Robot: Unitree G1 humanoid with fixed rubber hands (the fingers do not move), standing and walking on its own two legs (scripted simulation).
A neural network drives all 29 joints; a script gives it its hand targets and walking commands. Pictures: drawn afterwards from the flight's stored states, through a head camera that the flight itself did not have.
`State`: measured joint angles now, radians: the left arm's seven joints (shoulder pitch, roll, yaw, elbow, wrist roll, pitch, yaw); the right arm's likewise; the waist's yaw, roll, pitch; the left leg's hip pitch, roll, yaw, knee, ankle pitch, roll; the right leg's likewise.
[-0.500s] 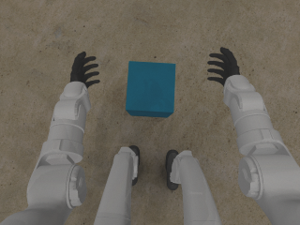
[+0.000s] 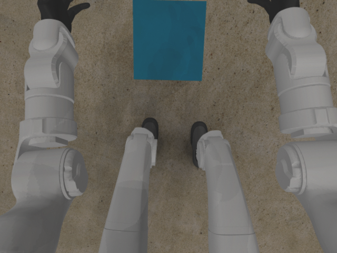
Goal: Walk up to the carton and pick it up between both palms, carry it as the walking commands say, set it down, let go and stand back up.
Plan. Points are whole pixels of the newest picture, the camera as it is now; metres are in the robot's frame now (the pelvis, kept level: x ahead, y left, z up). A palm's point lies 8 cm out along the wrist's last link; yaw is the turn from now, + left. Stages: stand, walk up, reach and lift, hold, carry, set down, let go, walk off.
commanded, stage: reach and lift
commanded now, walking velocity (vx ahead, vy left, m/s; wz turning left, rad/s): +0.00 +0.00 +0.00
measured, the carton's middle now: (169, 48) +0.51 +0.04 -0.51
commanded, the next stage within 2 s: none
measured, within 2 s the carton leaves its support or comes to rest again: neither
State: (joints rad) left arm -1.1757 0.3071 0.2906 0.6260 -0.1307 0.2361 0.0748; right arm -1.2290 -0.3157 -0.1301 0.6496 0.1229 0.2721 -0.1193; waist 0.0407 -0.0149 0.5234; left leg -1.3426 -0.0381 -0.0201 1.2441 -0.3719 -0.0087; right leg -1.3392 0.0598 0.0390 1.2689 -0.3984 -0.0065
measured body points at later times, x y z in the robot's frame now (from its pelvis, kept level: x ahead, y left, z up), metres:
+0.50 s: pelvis -0.04 +0.00 -0.17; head +0.33 +0.02 +0.07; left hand +0.50 +0.22 -0.33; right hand +0.53 -0.16 -0.33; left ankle +0.10 +0.12 -0.60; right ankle +0.09 -0.11 -0.60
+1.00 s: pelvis -0.02 +0.01 -0.27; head +0.36 +0.02 -0.04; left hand +0.50 +0.22 -0.47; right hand +0.53 -0.15 -0.47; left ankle +0.10 +0.12 -0.60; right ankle +0.09 -0.11 -0.60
